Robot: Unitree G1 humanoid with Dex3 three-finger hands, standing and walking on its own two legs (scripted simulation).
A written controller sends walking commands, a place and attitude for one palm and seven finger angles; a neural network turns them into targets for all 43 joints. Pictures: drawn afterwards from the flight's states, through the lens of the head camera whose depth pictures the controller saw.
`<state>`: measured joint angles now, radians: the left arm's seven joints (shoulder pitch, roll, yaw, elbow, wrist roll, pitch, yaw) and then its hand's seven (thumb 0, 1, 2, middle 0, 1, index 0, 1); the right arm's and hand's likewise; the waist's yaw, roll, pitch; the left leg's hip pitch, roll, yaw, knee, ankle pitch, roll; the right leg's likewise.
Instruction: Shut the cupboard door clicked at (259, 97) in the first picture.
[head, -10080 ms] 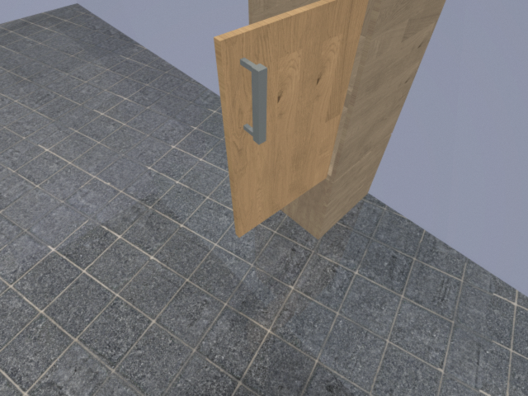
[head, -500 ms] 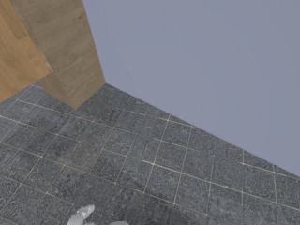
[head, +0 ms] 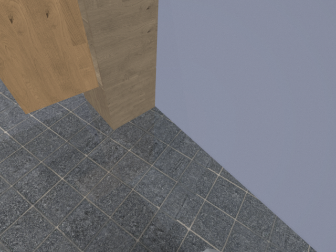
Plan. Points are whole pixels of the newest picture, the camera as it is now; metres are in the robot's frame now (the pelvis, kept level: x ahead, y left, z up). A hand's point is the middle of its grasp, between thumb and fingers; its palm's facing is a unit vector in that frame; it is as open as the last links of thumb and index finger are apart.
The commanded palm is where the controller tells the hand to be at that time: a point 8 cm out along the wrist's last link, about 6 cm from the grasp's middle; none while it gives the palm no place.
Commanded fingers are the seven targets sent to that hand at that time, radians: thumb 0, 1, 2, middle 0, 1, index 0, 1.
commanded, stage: walk to a spot facing it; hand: left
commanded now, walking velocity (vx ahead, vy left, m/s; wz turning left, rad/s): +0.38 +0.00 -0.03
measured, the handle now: out of the picture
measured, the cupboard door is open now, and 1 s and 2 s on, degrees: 86 86 86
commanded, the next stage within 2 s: turn to face it in 0.26 s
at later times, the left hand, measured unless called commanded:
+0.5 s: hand (141, 173) +0.36 +0.11 -0.16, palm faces -0.05 -0.98 -0.18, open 7.4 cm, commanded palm none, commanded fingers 0.00 0.90 0.90 -0.20 -0.30 -0.20 -0.30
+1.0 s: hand (104, 192) +0.30 +0.22 -0.19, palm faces +0.31 -0.93 -0.20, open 7.4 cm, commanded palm none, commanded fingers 0.00 0.90 0.90 -0.20 -0.30 -0.20 -0.30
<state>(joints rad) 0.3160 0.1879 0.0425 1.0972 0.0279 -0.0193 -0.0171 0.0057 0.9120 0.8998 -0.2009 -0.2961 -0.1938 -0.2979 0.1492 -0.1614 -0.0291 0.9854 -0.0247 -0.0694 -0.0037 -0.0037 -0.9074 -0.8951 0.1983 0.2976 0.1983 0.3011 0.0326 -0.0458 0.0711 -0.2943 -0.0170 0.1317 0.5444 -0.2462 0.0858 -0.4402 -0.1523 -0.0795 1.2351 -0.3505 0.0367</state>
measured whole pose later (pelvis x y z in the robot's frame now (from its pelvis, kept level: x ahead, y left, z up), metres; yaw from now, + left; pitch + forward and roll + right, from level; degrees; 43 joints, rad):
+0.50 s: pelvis +0.22 -0.05 -0.01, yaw +2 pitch -2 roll +0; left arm 0.07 0.17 0.02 0.97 0.01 -0.07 -0.01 0.00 0.91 0.90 -0.20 -0.30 -0.19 -0.30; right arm 0.45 -0.12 -0.02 1.17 0.00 -0.01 -0.02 0.00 -0.91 -0.89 0.20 0.30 0.20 0.30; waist -0.09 0.00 0.10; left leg -0.26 0.03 0.03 1.10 -0.50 0.00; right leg -0.33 -0.05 -0.17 0.60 -0.24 -0.05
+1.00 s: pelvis +0.31 +0.01 +0.00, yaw +16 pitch +1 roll -2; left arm 0.20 0.26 0.07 0.99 0.02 0.05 0.01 0.00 0.91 0.90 -0.20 -0.30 -0.19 -0.30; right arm 0.10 -0.22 -0.04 0.91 -0.03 0.01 -0.01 0.00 -0.91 -0.90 0.20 0.30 0.20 0.30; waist 0.01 -0.06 0.06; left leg -0.37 -0.01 0.08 0.60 -0.26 0.08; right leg -0.46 -0.11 -0.06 1.14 -0.47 0.08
